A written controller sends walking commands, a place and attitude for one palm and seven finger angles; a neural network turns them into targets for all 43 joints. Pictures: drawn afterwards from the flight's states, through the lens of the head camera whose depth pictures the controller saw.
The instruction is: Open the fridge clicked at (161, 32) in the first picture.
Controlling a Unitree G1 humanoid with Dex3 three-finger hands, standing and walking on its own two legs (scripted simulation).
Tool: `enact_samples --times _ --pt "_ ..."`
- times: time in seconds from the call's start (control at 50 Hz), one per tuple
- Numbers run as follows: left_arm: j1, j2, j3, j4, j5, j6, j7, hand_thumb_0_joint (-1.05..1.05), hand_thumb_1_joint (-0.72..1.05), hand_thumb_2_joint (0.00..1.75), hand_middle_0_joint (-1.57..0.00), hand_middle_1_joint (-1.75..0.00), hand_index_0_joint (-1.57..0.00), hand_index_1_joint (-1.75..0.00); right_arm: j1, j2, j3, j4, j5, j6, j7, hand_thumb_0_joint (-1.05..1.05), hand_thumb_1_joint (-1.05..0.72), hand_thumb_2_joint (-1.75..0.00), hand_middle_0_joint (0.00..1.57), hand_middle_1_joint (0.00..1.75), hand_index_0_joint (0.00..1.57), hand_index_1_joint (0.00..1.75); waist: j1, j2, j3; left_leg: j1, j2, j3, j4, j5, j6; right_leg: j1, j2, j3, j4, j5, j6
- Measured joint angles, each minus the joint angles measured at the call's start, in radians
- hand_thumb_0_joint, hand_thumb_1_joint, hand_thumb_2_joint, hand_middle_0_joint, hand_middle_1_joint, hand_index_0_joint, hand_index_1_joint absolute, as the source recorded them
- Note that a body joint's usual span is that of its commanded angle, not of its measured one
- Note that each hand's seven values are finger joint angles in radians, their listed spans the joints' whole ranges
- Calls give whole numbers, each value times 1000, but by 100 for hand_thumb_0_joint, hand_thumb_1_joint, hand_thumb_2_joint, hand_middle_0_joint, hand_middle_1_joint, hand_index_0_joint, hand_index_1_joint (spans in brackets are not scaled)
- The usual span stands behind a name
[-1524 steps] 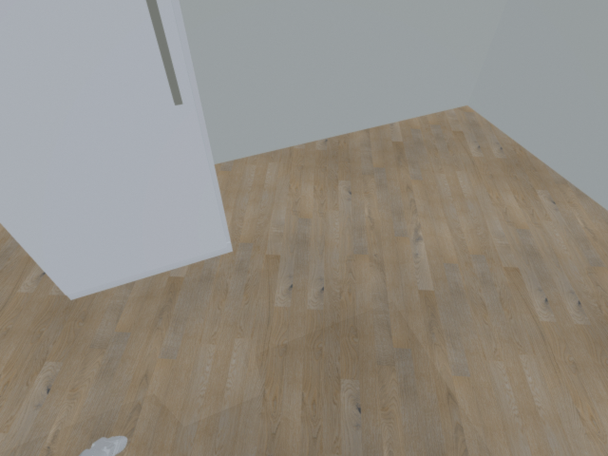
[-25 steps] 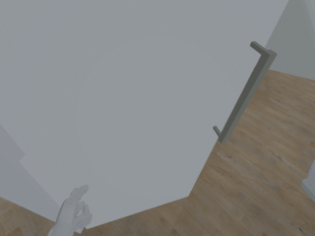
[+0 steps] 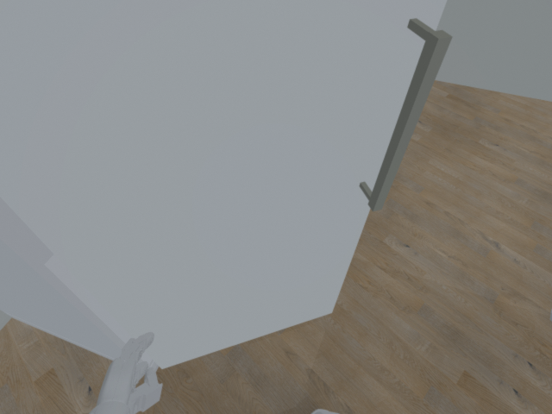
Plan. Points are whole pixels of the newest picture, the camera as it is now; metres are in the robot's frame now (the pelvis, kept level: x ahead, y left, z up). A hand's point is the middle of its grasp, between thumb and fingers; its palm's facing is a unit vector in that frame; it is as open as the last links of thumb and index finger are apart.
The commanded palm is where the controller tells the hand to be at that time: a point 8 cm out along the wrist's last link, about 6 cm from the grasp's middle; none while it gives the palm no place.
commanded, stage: step back with the hand held close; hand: right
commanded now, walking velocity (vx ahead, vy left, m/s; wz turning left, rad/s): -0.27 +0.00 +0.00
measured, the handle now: (392, 132) +0.49 -0.16 +0.15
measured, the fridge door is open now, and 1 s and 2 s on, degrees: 52 52 52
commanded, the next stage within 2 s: stop stepping back and stand still in 0.82 s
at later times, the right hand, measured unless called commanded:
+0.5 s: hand out of the picture +0.15 -0.28 +0.17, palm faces +0.47 +0.78 -0.42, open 7.4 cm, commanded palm +0.09 -0.32 +0.19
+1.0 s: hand out of the picture +0.04 -0.31 +0.18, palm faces +0.36 +0.86 -0.36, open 7.4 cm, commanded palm -0.02 -0.36 +0.19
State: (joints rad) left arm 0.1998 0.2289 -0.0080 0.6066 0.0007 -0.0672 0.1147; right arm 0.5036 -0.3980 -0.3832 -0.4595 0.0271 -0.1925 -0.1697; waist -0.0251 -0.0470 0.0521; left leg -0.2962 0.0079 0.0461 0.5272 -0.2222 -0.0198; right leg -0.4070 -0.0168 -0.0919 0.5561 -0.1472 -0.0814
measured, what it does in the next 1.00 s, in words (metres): walks backwards: left foot, then right foot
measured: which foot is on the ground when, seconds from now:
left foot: down 0.00-0.58, up 0.60-0.82, down 0.84-1.00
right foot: down 0.00-0.84, up 0.86-0.98, down 1.00-1.00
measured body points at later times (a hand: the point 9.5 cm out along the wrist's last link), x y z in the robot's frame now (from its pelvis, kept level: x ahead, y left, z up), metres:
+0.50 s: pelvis -0.05 -0.01 +0.00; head -0.03 -0.04 +0.45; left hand +0.16 +0.21 -0.07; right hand +0.12 -0.32 +0.19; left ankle -0.03 +0.13 -0.73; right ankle +0.06 -0.08 -0.72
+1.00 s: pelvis -0.18 -0.07 +0.00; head -0.20 -0.11 +0.44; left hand -0.03 +0.18 -0.07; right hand +0.01 -0.36 +0.20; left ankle -0.22 +0.09 -0.73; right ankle -0.08 -0.13 -0.73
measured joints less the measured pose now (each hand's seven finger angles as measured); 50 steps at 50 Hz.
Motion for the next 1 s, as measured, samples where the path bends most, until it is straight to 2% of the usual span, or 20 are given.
enact_samples --times 0.08,0.16,0.26,0.34,0.38,0.42,0.5,0.54,0.56,0.58,0.62,0.66,0.72,0.78,0.82,0.84,0.88,0.92,0.96,1.0 --pt "0 -4 4 -1 2 -13 -3 1 90 90 -20 -30 -21 -30 -4 -17 -21 -10 -7 -16 2 2 -89 -89 21 31 21 31 13 8 9 -15 -11 -20 31 -10 -2 -21 17 22 21 2 -5" --pt "-13 -6 5 8 7 -18 -8 1 90 90 -20 -30 -21 -30 22 -15 -40 -34 -2 -28 0 2 -89 -89 21 31 21 31 -3 15 6 -30 -13 -26 37 -3 -6 -41 15 19 48 -40 1" --pt "-39 -3 8 22 10 -30 -3 1 90 90 -20 -30 -21 -30 -11 -5 -28 -42 -7 -39 -1 2 -89 -89 21 31 21 31 -22 16 9 -45 -21 -35 55 0 -12 -50 6 11 54 12 -12" --pt "-51 -15 15 11 18 -34 -4 1 90 90 -20 -30 -21 -30 -62 -12 -32 -16 -14 -40 11 2 -89 -89 21 31 21 31 -3 18 9 -40 -51 -62 152 -92 16 -63 20 28 50 27 -24" --pt "-53 -25 13 7 19 -33 -12 1 90 90 -20 -30 -21 -30 -53 -26 -46 -23 -3 -41 13 2 -89 -89 21 31 21 31 -2 34 -9 -2 -57 -76 136 -129 37 -81 32 26 39 43 -20" --pt "-71 -24 10 10 22 -27 -21 1 90 90 -20 -30 -21 -30 -33 -19 -52 -37 11 -46 11 2 -89 -89 21 31 21 31 -13 27 -14 -2 -68 -92 95 -130 21 -101 20 21 41 31 -3" --pt "-76 -34 6 33 18 -8 -28 1 90 90 -20 -30 -21 -30 -4 -24 -19 -69 11 -41 5 2 -89 -89 21 31 21 31 -30 57 -22 3 -53 -126 53 -59 -12 -74 31 28 90 -39 70" --pt "-68 -28 2 33 17 2 -22 1 90 90 -20 -30 -21 -30 -7 -30 -3 -73 4 -40 8 1 -89 -89 21 31 21 31 -24 61 -42 -3 -49 -134 45 -52 -21 -28 28 43 70 -6 67" --pt "-70 -24 4 32 15 4 -16 1 90 90 -20 -30 -21 -30 -20 -34 2 -69 1 -39 12 1 -89 -89 21 31 21 31 -16 58 -43 -9 -46 -131 45 -47 -27 -21 34 44 47 -29 32" --pt "-79 -24 6 31 12 8 -12 1 90 90 -20 -30 -21 -30 -37 -42 0 -60 1 -39 17 1 -89 -89 21 31 21 31 -12 64 -34 -20 -40 -132 54 -41 -23 -21 41 39 37 -29 4" --pt "-97 -32 8 23 17 9 -13 1 90 90 -20 -30 -21 -30 -52 -61 -17 -40 12 -31 27 1 -89 -89 21 31 21 31 -9 71 -16 -56 -52 -139 159 -144 -10 -19 38 22 9 8 -25" --pt "-101 -40 8 13 24 -3 -20 1 90 90 -20 -30 -21 -30 -42 -70 -31 -30 24 -18 32 1 -89 -89 21 31 21 31 -5 62 -11 -75 -78 -130 275 -224 2 -14 22 16 -27 45 -26" --pt "-85 -46 5 2 27 -21 -33 1 90 90 -20 -30 -21 -30 -5 -59 -26 -48 34 8 26 2 -89 -89 21 31 21 31 -12 49 -23 -41 -85 -84 312 -261 14 -1 -3 0 -97 100 -25" --pt "-65 -47 0 3 34 -26 -34 1 90 90 -20 -30 -21 -30 13 -43 -2 -75 41 29 19 2 -89 -89 21 31 21 31 -15 37 -53 48 -80 -39 212 -286 33 -6 -15 -7 -169 161 -16" --pt "-58 -49 -1 8 40 -16 -36 1 90 90 -20 -30 -21 -30 15 -48 5 -87 50 37 14 2 -89 -89 21 31 21 31 -11 43 -80 123 -72 -20 72 -288 64 -38 -9 -9 -187 172 17" --pt "-59 -53 -4 7 42 -6 -38 1 90 90 -20 -30 -21 -30 19 -62 -4 -98 52 38 10 2 -89 -89 21 31 21 31 -13 68 -92 156 -52 -38 -20 -284 92 -73 6 -23 -160 131 47" --pt "-75 -41 -8 30 46 9 -38 1 90 90 -21 -30 -21 -30 5 -55 1 -101 45 28 5 2 -89 -89 21 31 21 31 -34 67 -81 136 -40 -59 -56 -98 58 -132 9 -5 -14 -44 101" --pt "-57 -37 -7 60 39 26 -35 1 90 90 -20 -30 -21 -30 -10 -52 16 -92 34 24 10 2 -89 -89 21 31 21 31 -34 75 -82 131 -28 -68 -38 -81 11 -143 31 31 159 -163 112" --pt "-30 -40 -13 73 26 40 -29 1 90 90 -20 -30 -21 -30 -25 -57 18 -81 25 23 17 1 -89 -89 21 31 21 31 -23 103 -89 124 -4 -76 -21 -91 -14 -87 43 32 177 -159 111" --pt "-5 -20 -18 51 17 36 -20 1 90 90 -21 -30 -21 -30 -31 -57 9 -78 23 28 18 1 -89 -89 21 31 21 31 1 82 -100 77 -13 -60 45 -121 -15 -8 13 57 32 -35 74"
